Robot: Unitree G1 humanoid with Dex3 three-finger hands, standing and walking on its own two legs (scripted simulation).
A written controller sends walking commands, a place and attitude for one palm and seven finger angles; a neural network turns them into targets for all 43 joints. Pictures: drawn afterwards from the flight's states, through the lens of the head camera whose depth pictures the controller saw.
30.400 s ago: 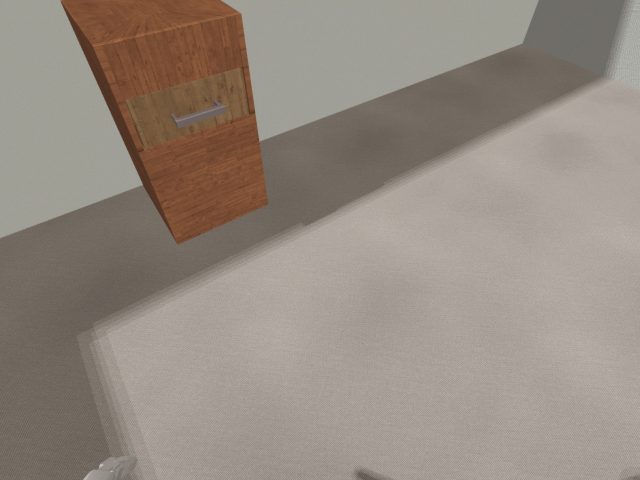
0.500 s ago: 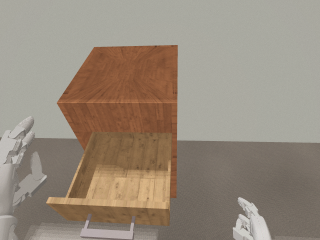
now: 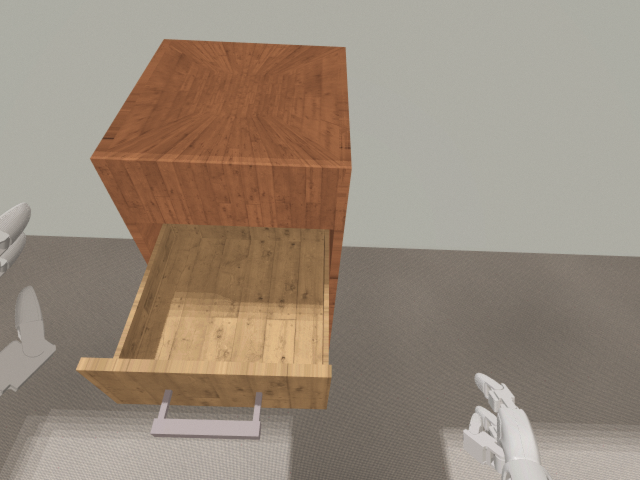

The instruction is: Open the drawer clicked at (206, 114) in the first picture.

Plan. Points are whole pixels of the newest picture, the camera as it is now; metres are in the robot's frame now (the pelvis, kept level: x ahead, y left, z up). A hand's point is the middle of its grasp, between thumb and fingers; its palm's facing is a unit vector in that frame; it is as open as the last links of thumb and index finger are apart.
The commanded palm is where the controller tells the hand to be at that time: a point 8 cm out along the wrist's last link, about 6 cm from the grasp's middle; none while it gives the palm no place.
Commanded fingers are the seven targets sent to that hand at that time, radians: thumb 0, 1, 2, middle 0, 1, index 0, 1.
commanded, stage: step back with the hand held close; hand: left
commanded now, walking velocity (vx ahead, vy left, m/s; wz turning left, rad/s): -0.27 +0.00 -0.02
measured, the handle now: (210, 413) +0.24 +0.19 -0.21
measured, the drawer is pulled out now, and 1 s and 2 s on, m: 0.30 0.30 0.30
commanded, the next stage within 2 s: stop stepping back and stand still in 0.86 s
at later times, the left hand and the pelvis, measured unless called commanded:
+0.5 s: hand (30, 419) +0.14 +0.23 +0.17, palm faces +0.38 -0.77 -0.51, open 7.4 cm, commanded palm +0.07 +0.26 +0.18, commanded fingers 0.00 0.90 0.90 -0.20 -0.30 -0.20 -0.30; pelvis -0.05 -0.02 -0.01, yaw +1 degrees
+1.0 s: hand out of the picture +0.02 +0.18 +0.17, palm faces +0.34 -0.83 -0.44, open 7.4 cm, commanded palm -0.04 +0.23 +0.18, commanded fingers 0.00 0.90 0.90 -0.20 -0.30 -0.20 -0.30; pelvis -0.18 -0.05 +0.00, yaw -2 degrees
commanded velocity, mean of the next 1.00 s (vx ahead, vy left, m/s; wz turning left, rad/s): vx -0.33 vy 0.00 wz -0.05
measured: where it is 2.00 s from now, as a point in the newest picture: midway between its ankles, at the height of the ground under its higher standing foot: outside the picture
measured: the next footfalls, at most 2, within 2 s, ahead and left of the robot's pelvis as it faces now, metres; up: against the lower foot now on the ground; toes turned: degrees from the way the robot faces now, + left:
right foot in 0.46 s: -0.01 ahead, -0.13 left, +0.00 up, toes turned +2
left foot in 0.74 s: -0.06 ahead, +0.10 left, +0.00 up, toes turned +1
